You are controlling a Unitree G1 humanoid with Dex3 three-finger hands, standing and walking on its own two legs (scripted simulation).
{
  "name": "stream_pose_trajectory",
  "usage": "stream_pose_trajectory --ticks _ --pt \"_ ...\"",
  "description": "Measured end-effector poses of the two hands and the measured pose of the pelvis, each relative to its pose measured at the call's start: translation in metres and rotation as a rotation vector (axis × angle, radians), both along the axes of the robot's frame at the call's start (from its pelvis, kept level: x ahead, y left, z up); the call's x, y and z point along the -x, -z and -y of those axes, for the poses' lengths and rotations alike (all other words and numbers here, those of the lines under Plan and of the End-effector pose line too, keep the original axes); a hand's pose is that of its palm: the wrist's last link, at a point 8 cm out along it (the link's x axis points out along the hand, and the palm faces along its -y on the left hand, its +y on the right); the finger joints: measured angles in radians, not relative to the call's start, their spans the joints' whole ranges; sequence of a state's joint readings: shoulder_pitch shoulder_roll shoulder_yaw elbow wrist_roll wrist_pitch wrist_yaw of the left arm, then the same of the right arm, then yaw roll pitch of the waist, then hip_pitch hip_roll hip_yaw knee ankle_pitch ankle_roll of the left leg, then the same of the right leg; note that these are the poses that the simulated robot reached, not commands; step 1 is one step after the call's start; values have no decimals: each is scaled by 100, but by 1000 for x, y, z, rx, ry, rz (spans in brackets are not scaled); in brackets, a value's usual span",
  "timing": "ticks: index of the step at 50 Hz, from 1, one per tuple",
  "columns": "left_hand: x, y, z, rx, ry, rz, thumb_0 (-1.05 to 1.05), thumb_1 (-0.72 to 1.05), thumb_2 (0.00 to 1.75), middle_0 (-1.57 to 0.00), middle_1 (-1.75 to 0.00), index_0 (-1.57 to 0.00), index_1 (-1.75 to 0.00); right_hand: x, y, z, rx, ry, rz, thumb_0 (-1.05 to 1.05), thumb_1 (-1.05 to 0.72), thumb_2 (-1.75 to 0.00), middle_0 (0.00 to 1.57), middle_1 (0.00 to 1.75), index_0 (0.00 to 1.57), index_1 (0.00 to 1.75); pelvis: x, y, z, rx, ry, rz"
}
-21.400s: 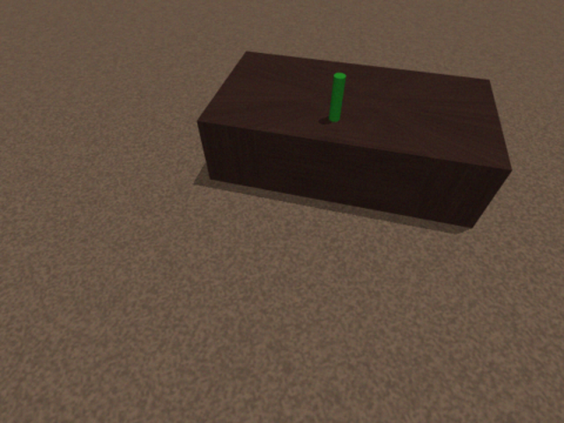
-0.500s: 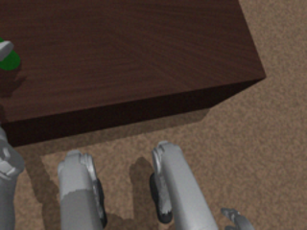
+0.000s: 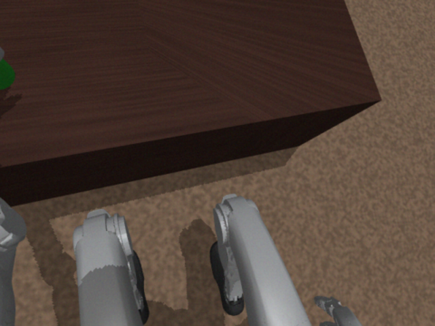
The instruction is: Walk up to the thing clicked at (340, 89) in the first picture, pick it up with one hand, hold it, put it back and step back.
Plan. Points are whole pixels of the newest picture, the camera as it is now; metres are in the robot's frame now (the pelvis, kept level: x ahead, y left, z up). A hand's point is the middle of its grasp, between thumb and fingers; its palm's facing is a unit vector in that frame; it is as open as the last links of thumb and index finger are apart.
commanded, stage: open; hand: left
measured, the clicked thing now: out of the picture +0.53 +0.30 +0.04
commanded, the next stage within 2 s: withdraw in 0.54 s
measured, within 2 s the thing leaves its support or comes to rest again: rests again in 0.50 s
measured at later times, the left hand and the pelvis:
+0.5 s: hand out of the picture +0.55 +0.32 +0.03, palm faces +0.39 -0.92 +0.00, open 11.5 cm; pelvis +0.00 +0.00 +0.00, yaw +0 degrees
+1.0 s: hand out of the picture +0.55 +0.36 +0.10, palm faces +0.45 -0.89 -0.03, open 17.2 cm; pelvis +0.00 +0.00 +0.03, yaw +1 degrees
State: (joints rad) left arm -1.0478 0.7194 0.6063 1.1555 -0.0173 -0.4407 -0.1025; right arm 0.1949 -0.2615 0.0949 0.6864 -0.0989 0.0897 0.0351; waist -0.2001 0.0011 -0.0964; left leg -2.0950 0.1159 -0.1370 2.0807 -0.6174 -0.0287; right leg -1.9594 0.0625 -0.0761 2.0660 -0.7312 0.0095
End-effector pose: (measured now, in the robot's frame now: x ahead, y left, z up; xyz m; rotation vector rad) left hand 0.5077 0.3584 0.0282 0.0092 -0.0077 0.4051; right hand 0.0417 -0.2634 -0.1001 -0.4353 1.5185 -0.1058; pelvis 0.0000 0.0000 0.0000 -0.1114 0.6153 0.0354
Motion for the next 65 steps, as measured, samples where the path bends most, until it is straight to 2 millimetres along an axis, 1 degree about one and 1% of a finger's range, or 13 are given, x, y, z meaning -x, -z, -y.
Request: stream_pose_trajectory --ticks 8,13,20,27,36,40,43,47,52,56,58,61,65 --pt "0 0 -2 0 6 6 1 -51 83 -105 -119 -111 -123 -1 3 -2 -1 1 6 0 -92 -89 20 30 20 30 1 3 -1 2 0 3" --pt "-1 -3 -1 6 8 13 0 -41 70 -101 -102 -105 -102 -4 2 -2 2 -3 15 0 -92 -89 20 30 20 30 1 3 -1 4 0 5" --pt "-1 -2 1 5 12 2 0 -32 55 -84 -77 -86 -76 -6 1 -2 5 -3 25 0 -91 -89 20 30 20 30 1 2 -2 6 -1 4" --pt "-2 -2 0 4 7 6 -1 -28 42 -66 -56 -67 -55 -6 2 -1 4 -3 23 0 -91 -89 20 30 20 30 1 3 -2 4 -1 3" --pt "0 1 1 -2 4 -5 -1 -37 23 -41 -31 -42 -30 -3 6 1 -4 -4 8 0 -91 -89 20 30 20 30 1 4 0 -1 0 4" --pt "0 -4 -3 -13 -7 5 -1 -45 16 -29 -22 -30 -21 -3 6 2 0 4 7 0 -90 -89 20 30 20 30 1 5 1 -2 2 5" --pt "1 -16 -12 -17 -28 22 -1 -49 12 -22 -17 -22 -16 -2 3 2 3 14 7 0 -90 -89 20 30 20 30 1 1 1 -3 2 5" --pt "3 -46 -29 -35 -56 35 -1 -53 9 -15 -12 -16 -11 -3 -8 0 6 34 14 0 -91 -89 20 30 20 30 0 -11 1 -4 -3 5" --pt "3 -89 -50 -48 -59 14 -1 -55 6 -10 -8 -11 -7 -4 -35 -3 8 51 27 0 -91 -89 20 30 20 30 -4 -37 -1 0 -11 0" --pt "5 -118 -61 -50 -33 -6 -1 -57 4 -8 -6 -10 -5 -6 -60 -4 12 51 35 0 -90 -89 20 30 20 30 -8 -59 -4 2 -19 2" --pt "6 -128 -63 -44 -11 -18 -1 -58 3 -7 -6 -10 -4 -7 -72 -3 16 48 39 0 -90 -89 20 30 20 30 -10 -70 -5 3 -24 6" --pt "10 -136 -63 -113 -4 -131 -1 -56 3 -7 -6 -9 -3 -14 -91 -3 13 53 48 0 -89 -89 20 30 20 30 -12 -88 -7 3 -30 23" --pt "23 -147 -66 -142 -38 -261 -1 -54 4 -7 -7 -9 -5 -27 -121 -6 0 60 81 0 -90 -89 20 30 20 30 -16 -119 -9 1 -39 47"
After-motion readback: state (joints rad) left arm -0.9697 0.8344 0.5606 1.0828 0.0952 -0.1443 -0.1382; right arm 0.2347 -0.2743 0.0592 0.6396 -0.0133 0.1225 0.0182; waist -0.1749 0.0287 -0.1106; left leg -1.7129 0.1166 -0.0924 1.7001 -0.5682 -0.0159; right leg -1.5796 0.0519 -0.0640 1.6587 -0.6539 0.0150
